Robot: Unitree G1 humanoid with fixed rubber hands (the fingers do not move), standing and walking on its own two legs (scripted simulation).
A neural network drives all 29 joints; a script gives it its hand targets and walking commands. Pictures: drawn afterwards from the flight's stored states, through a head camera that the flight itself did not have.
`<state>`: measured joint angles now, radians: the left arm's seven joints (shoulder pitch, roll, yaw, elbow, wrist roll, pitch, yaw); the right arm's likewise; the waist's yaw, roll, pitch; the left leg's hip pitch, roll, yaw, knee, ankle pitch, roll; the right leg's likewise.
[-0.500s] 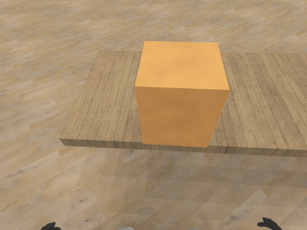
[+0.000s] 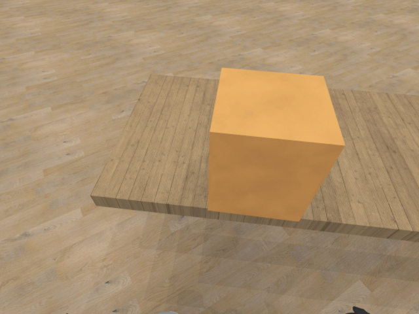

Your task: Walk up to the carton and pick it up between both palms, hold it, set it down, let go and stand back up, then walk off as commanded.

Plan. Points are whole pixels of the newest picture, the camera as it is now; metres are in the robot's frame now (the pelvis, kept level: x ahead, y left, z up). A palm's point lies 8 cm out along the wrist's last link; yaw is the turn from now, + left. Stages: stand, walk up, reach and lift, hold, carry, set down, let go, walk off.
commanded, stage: walk up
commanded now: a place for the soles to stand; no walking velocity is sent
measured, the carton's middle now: (261, 147) +0.45 -0.09 +0.07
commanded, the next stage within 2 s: reach and lift in 1.84 s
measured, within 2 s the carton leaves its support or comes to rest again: neither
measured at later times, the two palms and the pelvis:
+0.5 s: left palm out of the picture +0.11 +0.26 -0.09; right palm out of the picture +0.13 -0.35 -0.08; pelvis +0.03 -0.03 +0.00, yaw -1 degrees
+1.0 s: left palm out of the picture +0.09 +0.27 -0.08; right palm out of the picture +0.12 -0.34 -0.07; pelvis +0.01 -0.03 +0.01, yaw -1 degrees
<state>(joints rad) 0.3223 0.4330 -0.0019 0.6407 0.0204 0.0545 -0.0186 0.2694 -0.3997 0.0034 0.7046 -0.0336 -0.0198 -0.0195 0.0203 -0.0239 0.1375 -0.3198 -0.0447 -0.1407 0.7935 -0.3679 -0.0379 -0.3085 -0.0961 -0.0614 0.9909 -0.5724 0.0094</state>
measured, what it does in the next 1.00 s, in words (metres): steps on the spot: left foot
